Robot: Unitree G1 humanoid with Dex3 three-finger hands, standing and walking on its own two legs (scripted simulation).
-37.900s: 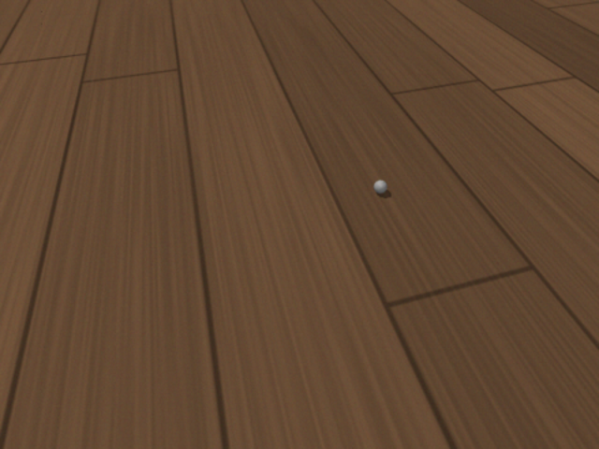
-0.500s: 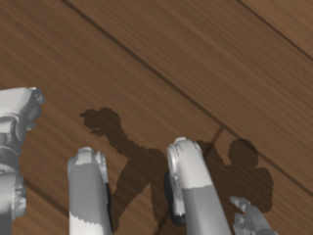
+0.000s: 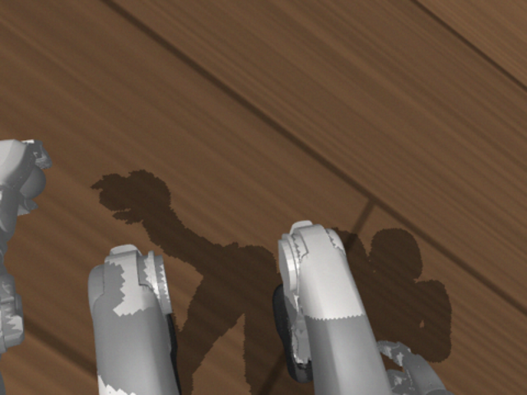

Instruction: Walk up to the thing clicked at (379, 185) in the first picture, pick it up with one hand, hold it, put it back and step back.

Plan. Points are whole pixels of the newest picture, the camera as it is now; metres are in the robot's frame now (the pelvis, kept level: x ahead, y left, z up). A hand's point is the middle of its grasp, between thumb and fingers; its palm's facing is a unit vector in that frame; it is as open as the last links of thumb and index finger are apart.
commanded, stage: lower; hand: left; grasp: from above
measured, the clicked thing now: (21, 180) +0.45 +0.34 -0.18
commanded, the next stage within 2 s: rest in 0.36 s
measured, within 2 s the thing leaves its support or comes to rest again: rests again in 1.58 s
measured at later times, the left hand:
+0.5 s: hand (35, 197) +0.43 +0.33 -0.22, palm faces -0.44 -0.11 -0.89, open 8.3 cm
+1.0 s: hand (50, 200) +0.43 +0.32 -0.26, palm faces -0.45 -0.13 -0.88, open 8.3 cm
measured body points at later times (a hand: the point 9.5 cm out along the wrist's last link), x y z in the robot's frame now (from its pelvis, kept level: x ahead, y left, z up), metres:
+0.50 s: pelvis +0.01 +0.00 -0.03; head +0.25 +0.09 +0.34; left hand +0.45 +0.33 -0.17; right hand +0.08 -0.28 -0.13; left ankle +0.09 +0.14 -0.31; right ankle +0.10 -0.14 -0.31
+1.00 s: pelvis +0.01 +0.00 -0.05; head +0.27 +0.09 +0.31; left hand +0.45 +0.33 -0.21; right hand +0.08 -0.28 -0.14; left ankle +0.09 +0.14 -0.31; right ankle +0.10 -0.14 -0.31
